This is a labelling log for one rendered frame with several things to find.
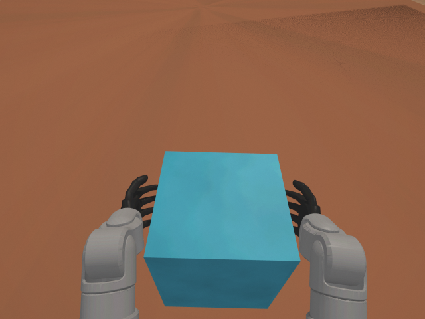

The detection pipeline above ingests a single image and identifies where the right robot hand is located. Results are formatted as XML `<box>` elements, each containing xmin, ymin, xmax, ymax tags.
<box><xmin>285</xmin><ymin>180</ymin><xmax>321</xmax><ymax>236</ymax></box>

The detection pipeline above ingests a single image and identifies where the left robot hand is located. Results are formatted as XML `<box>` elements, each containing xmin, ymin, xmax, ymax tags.
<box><xmin>121</xmin><ymin>175</ymin><xmax>158</xmax><ymax>228</ymax></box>

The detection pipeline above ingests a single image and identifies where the robot right forearm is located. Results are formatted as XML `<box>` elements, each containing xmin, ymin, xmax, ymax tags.
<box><xmin>299</xmin><ymin>213</ymin><xmax>367</xmax><ymax>319</ymax></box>

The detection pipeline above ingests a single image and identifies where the robot left forearm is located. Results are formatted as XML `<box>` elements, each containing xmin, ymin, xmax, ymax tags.
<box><xmin>79</xmin><ymin>208</ymin><xmax>145</xmax><ymax>319</ymax></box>

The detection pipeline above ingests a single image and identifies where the carton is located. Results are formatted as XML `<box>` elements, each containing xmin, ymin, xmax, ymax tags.
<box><xmin>144</xmin><ymin>151</ymin><xmax>300</xmax><ymax>309</ymax></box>

